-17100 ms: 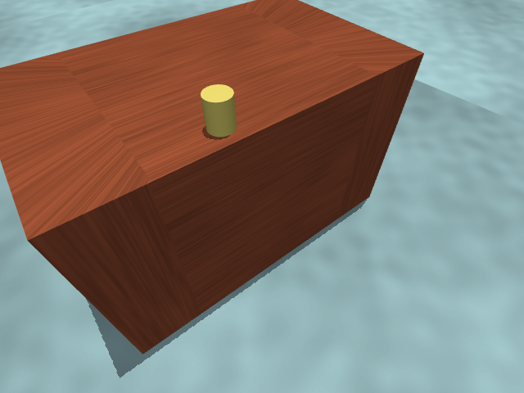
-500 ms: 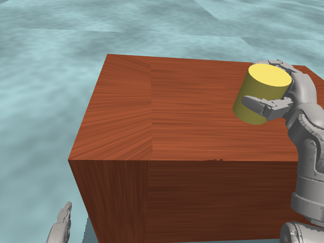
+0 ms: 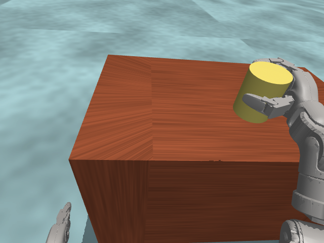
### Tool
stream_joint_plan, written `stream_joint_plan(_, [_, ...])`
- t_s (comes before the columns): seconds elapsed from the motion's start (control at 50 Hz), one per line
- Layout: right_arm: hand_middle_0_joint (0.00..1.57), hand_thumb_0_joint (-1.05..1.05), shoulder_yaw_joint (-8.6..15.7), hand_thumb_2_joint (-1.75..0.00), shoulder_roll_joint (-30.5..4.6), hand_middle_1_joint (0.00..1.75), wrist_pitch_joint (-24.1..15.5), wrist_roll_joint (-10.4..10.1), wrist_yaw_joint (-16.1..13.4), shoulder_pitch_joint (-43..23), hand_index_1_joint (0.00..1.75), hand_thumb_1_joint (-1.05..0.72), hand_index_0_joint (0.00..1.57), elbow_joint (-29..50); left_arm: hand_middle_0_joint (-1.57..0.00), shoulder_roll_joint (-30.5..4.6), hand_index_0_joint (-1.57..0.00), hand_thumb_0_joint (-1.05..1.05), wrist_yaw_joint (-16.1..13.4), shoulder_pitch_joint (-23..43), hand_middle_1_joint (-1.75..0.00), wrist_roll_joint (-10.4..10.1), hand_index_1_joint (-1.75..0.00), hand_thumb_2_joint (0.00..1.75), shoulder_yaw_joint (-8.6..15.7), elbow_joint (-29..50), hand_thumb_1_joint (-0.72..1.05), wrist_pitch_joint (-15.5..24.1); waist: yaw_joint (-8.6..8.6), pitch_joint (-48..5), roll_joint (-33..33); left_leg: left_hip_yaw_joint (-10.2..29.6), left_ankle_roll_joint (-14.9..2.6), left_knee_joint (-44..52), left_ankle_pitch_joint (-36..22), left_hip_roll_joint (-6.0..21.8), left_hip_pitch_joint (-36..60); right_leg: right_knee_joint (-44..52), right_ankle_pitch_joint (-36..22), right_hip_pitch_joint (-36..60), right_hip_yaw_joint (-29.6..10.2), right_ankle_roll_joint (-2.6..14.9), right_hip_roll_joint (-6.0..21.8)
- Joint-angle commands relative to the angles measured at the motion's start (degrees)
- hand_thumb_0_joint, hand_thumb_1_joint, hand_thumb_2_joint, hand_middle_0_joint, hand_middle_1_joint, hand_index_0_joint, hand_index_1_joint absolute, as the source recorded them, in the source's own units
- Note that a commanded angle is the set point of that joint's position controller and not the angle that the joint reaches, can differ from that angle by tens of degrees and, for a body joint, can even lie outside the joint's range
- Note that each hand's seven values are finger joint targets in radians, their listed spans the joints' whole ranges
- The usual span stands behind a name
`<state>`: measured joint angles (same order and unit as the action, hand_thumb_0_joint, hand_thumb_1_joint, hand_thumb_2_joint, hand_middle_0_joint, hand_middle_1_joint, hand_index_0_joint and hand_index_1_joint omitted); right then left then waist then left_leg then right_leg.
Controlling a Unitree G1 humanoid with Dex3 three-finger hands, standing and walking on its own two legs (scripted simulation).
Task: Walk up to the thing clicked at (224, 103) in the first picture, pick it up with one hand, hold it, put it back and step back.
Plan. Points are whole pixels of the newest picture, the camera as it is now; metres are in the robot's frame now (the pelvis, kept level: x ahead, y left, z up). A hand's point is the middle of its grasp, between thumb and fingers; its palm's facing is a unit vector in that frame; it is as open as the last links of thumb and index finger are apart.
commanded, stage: hold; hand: right
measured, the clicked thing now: (259, 93) +0.34 -0.16 +0.27
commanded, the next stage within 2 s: crouch in 1.44 s
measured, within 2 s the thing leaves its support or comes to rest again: neither
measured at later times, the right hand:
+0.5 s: hand (262, 90) +0.33 -0.16 +0.28, palm faces +0.11 +0.99 -0.03, open 10.8 cm
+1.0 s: hand (263, 96) +0.33 -0.17 +0.27, palm faces +0.11 +0.99 -0.03, open 10.8 cm
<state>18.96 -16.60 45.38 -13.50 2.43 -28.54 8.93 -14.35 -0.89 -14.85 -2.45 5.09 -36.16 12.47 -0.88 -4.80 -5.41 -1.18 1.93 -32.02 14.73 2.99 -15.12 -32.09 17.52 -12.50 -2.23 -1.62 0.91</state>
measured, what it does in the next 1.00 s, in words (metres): stands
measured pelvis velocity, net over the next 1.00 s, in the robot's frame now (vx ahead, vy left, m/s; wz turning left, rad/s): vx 0.00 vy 0.00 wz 0.00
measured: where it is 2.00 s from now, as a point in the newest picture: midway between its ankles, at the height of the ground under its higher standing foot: outside the picture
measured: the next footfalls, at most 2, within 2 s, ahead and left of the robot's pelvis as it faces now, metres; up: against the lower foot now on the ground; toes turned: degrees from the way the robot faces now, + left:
none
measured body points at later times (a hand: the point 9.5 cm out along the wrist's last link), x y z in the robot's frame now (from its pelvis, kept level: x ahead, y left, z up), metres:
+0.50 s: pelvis +0.00 +0.00 +0.00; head -0.05 +0.04 +0.45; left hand +0.17 +0.26 -0.08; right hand +0.32 -0.21 +0.29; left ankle +0.03 +0.14 -0.73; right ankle +0.00 -0.14 -0.73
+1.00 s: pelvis +0.00 +0.00 +0.00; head -0.05 +0.04 +0.45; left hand +0.17 +0.26 -0.07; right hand +0.31 -0.22 +0.28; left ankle +0.03 +0.14 -0.73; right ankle +0.00 -0.14 -0.73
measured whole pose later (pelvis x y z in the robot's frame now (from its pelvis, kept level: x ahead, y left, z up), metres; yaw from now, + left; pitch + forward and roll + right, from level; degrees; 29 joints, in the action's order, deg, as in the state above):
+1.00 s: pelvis +0.00 +0.00 +0.00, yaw +0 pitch -3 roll +0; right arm 17.6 -16.1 43.6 -13.4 2.3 -25.3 11.4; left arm -14.3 -1.6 -14.4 -2.5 5.1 -36.3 12.2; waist -1.0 -4.4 -5.1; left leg -1.2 1.9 -31.8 14.4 3.0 -14.6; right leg -32.2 17.4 -12.2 -2.3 -1.6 0.9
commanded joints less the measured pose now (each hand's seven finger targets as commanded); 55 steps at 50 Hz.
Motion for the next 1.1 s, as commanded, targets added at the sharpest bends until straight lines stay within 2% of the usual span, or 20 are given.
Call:
stream_joint_plan(0.0, [1.25, 0.0, 3.44, -1.3, -12.33, 1.43, -5.11, -0.02, -0.06, -24.57, 1.43, -0.06, 1.3, 11.49, -0.04, -5.9, -0.04, 0.0, -0.12, 8.27, -0.05, -0.03, -0.05, 0.05, 1.01, 10.31, -0.54, 3.22, -0.43, -9.2, 5.53, -3.45, -1.01, 5.25, -7.7, -2.55, 2.7, 4.78, -10.86, 1.96, 1.77, 1.66, -1.78])
stream_joint_plan(0.02, [1.25, 0.0, 2.76, -1.29, -10.82, 1.43, -5.17, -0.41, -0.01, -23.8, 1.43, -0.06, 1.3, 11.4, -0.04, -7.08, -0.04, 0.0, -0.24, 9.86, -0.05, -0.18, -0.04, 0.04, 2.08, 11.5, -0.53, 3.56, -0.4, -8.87, 5.96, -3.41, -0.91, 5.29, -7.36, -2.57, 2.8, 5.05, -10.27, 1.9, 1.9, 1.65, -1.73])
stream_joint_plan(0.04, [1.25, 0.0, 2.02, -1.29, -10.74, 1.42, -5.28, -0.35, 0.06, -25.35, 1.42, -0.07, 1.3, 13.4, -0.04, -5.01, -0.04, 0.0, 0.02, 8.77, -0.05, -0.11, -0.05, 0.05, 0.35, 9.5, -0.53, 3.45, -0.68, -9.31, 4.68, -3.35, -1.03, 5.39, -6.08, -2.55, 2.78, 5.09, -8.95, 1.74, 1.73, 1.68, -1.83])
stream_joint_plan(0.08, [1.24, 0.0, 3.28, -1.29, -11.91, 1.43, -5.15, -0.45, 0.26, -24.51, 1.43, -0.04, 1.3, 12.93, -0.04, -6.62, -0.04, 0.0, -0.23, 9.06, -0.05, -0.23, -0.04, 0.04, 1.77, 10.48, -0.53, 3.61, -0.43, -9.97, 4.45, -3.45, -1.1, 5.33, -6.13, -2.73, 2.53, 5.26, -9.38, 2.55, 1.69, 1.6, -1.52])
stream_joint_plan(0.12, [1.23, 0.0, 2.85, -1.28, -11.88, 1.41, -5.0, -0.35, 0.57, -23.62, 1.41, -0.04, 1.28, 12.5, -0.04, -5.94, -0.04, 0.0, -0.11, 7.97, -0.05, -0.16, -0.05, 0.05, 0.81, 9.31, -0.54, 3.43, -0.16, -8.45, 5.11, -3.33, -0.9, 5.69, -5.72, -2.64, 1.96, 5.16, -8.58, 1.67, 1.84, 1.85, -1.81])
stream_joint_plan(0.16, [1.24, 0.0, 3.35, -1.3, -11.75, 1.43, -4.9, -0.6, 0.57, -22.69, 1.43, -0.05, 1.3, 12.18, -0.04, -7.36, -0.05, 0.0, -0.42, 9.18, -0.05, -0.08, -0.05, 0.04, 2.33, 10.88, -0.53, 3.73, -0.08, -8.97, 5.78, -3.26, -0.68, 6.01, -6.39, -2.4, 2.64, 5.11, -8.91, 2.06, 2.06, 1.96, -1.94])
stream_joint_plan(0.22, [1.25, 0.0, 2.96, -1.29, -11.45, 1.42, -4.78, -0.69, 0.55, -23.5, 1.42, -0.07, 1.3, 12.72, -0.04, -4.71, -0.05, 0.0, -0.17, 8.38, -0.05, -0.15, -0.04, 0.04, 0.04, 8.85, -0.53, 3.52, -0.18, -7.94, 4.89, -3.0, -0.71, 6.25, -4.92, -2.34, 2.05, 5.15, -7.32, 1.68, 2.14, 2.05, -2.0])
stream_joint_plan(0.26, [1.25, 0.0, 3.89, -1.3, -12.34, 1.43, -5.01, -0.68, 0.22, -24.63, 1.43, -0.06, 1.3, 13.49, -0.04, -7.17, -0.05, 0.0, -0.6, 8.5, -0.05, 0.1, -0.04, 0.04, 2.59, 9.78, -0.53, 3.83, 0.24, -10.48, 5.86, -3.17, -0.59, 5.76, -7.2, -2.4, 2.99, 4.75, -9.34, 2.87, 2.01, 2.05, -1.96])
stream_joint_plan(0.46, [1.21, 0.0, 1.85, -1.28, -10.21, 1.4, -4.58, -0.27, 0.21, -23.17, 1.4, -0.02, 1.27, 10.45, -0.04, -6.31, -0.05, 0.0, -0.64, 8.94, -0.05, -0.05, -0.05, 0.04, 1.33, 8.93, -0.53, 3.04, -0.13, -8.37, 6.25, -3.48, -0.87, 5.84, -6.05, -2.5, 2.02, 5.31, -8.83, 2.11, 1.8, 1.85, -1.83])
stream_joint_plan(0.5, [1.22, 0.0, 2.95, -1.28, -11.26, 1.41, -4.53, -0.47, 0.07, -23.15, 1.41, -0.01, 1.27, 10.44, -0.04, -7.28, -0.05, 0.0, -0.6, 9.43, -0.05, -0.13, -0.05, 0.04, 2.36, 9.92, -0.53, 3.5, -0.35, -8.77, 5.69, -3.48, -0.91, 5.7, -6.59, -2.6, 2.59, 5.41, -9.38, 2.18, 1.78, 1.67, -1.77])
stream_joint_plan(0.6, [1.23, 0.0, 3.21, -1.3, -11.7, 1.42, -5.48, -0.29, -0.19, -23.32, 1.42, -0.04, 1.29, 12.13, -0.04, -5.95, -0.05, 0.0, -0.4, 8.45, -0.05, 0.07, -0.05, 0.05, 1.34, 10.04, -0.54, 2.74, -0.36, -10.16, 5.99, -3.14, -0.82, 5.88, -7.39, -2.23, 3.41, 4.78, -9.77, 2.18, 2.11, 1.96, -2.11])
stream_joint_plan(0.64, [1.23, 0.0, 3.39, -1.3, -12.1, 1.43, -5.73, -0.29, -0.04, -22.91, 1.43, 0.0, 1.29, 13.09, -0.04, -7.47, -0.04, 0.0, -0.47, 8.7, -0.05, -0.02, -0.05, 0.05, 2.92, 10.38, -0.54, 2.91, -0.36, -9.92, 5.64, -3.21, -0.94, 5.52, -7.82, -2.46, 2.98, 5.06, -10.26, 2.7, 2.0, 1.77, -1.8])
stream_joint_plan(0.68, [1.24, 0.0, 2.76, -1.3, -11.22, 1.43, -6.11, -0.46, -0.07, -22.57, 1.43, -0.03, 1.3, 13.36, -0.04, -5.9, -0.04, 0.0, -0.15, 8.32, -0.05, -0.07, -0.05, 0.05, 1.34, 8.49, -0.53, 2.82, -0.5, -8.0, 5.47, -3.26, -0.96, 5.9, -5.87, -2.53, 2.42, 5.23, -8.42, 1.54, 2.04, 1.87, -1.9])
stream_joint_plan(0.76, [1.24, 0.0, 2.74, -1.3, -11.16, 1.44, -6.41, -0.31, -0.06, -21.02, 1.44, -0.03, 1.3, 13.3, -0.04, -6.48, -0.05, 0.0, -0.5, 8.51, -0.05, 0.01, -0.05, 0.05, 1.92, 10.12, -0.54, 2.93, 0.12, -9.23, 6.57, -3.09, -0.71, 6.25, -4.92, -2.5, 2.7, 5.3, -7.39, 2.02, 2.05, 2.1, -1.93])
stream_joint_plan(0.78, [1.24, 0.0, 2.34, -1.29, -10.78, 1.42, -6.37, -0.4, 0.08, -20.48, 1.42, -0.04, 1.3, 14.36, -0.04, -5.49, -0.04, 0.0, -0.44, 8.77, -0.05, -0.09, -0.05, 0.05, 0.64, 10.53, -0.54, 2.96, -0.57, -8.65, 5.84, -3.11, -0.74, 6.11, -5.18, -2.37, 2.74, 5.15, -7.6, 1.87, 1.99, 2.08, -1.97])
stream_joint_plan(0.8, [1.24, 0.0, 2.27, -1.3, -10.6, 1.43, -6.38, -0.5, 0.0, -20.58, 1.43, -0.03, 1.3, 13.44, -0.04, -6.58, -0.04, 0.0, -0.55, 8.77, -0.05, -0.12, -0.05, 0.05, 1.87, 10.33, -0.54, 2.87, 0.24, -8.77, 6.25, -3.05, -0.81, 6.02, -5.73, -2.45, 2.43, 5.23, -8.05, 2.12, 1.93, 2.05, -1.89])
stream_joint_plan(0.86, [1.25, 0.0, 2.1, -1.3, -10.63, 1.44, -6.37, -0.45, 0.02, -21.72, 1.44, -0.06, 1.31, 14.21, -0.04, -7.98, -0.04, 0.0, -0.97, 9.58, -0.05, 0.03, -0.05, 0.05, 3.09, 10.66, -0.54, 2.94, -0.11, -9.59, 5.9, -3.28, -0.87, 5.62, -7.39, -2.52, 2.93, 5.07, -9.85, 2.79, 1.76, 1.84, -1.8])
stream_joint_plan(0.98, [1.24, 0.0, 2.35, -1.29, -11.07, 1.42, -6.29, -0.49, 0.08, -22.09, 1.42, -0.06, 1.3, 13.71, -0.04, -5.17, -0.05, 0.0, -0.58, 8.3, -0.05, 0.04, -0.05, 0.05, 0.43, 8.65, -0.54, 3.14, -0.15, -8.1, 5.12, -3.22, -0.85, 6.13, -4.58, -2.59, 2.33, 5.35, -7.11, 1.32, 1.98, 1.9, -1.89])
stream_joint_plan(1.02, [1.25, 0.0, 2.8, -1.3, -11.57, 1.43, -6.05, -0.62, 0.15, -21.48, 1.43, -0.07, 1.3, 13.48, -0.04, -6.66, -0.05, 0.0, -0.65, 7.62, -0.05, 0.02, -0.05, 0.05, 2.39, 8.16, -0.53, 3.25, 0.03, -8.07, 4.56, -3.33, -0.97, 5.93, -4.37, -2.63, 2.46, 5.46, -6.85, 1.16, 1.82, 1.77, -1.87])
stream_joint_plan(1.08, [1.26, 0.0, 2.79, -1.31, -11.18, 1.44, -5.63, -0.65, 0.33, -21.35, 1.44, -0.07, 1.31, 11.9, -0.04, -6.33, -0.04, 0.0, -0.43, 7.57, -0.05, -0.02, -0.05, 0.05, 1.67, 8.58, -0.54, 3.28, -0.2, -8.66, 4.78, -3.31, -0.94, 5.59, -7.31, -2.65, 2.74, 5.19, -9.86, 1.79, 1.77, 1.67, -1.73])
